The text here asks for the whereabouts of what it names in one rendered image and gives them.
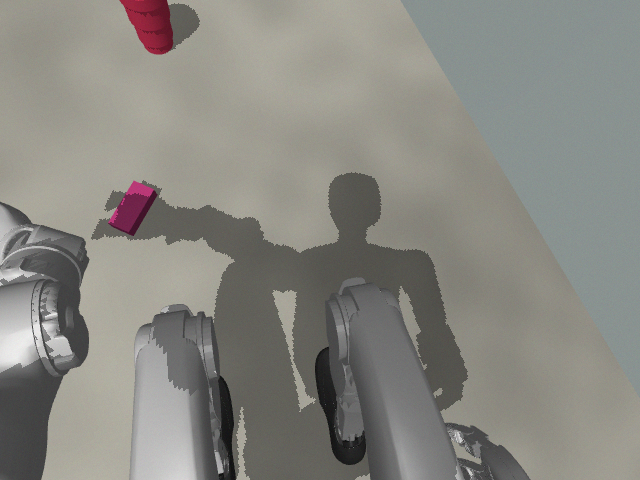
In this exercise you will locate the left robot foot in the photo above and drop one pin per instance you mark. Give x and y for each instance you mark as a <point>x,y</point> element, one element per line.
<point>226,430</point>

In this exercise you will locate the right robot hand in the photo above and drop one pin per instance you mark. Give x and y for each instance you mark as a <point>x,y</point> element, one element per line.
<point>497,462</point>

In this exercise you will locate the left robot hand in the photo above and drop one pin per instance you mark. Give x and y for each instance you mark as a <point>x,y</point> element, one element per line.
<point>11,218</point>

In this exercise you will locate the right robot foot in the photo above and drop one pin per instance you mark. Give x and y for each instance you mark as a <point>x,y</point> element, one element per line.
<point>347,452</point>

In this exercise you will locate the left robot arm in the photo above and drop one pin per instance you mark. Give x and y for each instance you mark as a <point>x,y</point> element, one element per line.
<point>42,336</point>

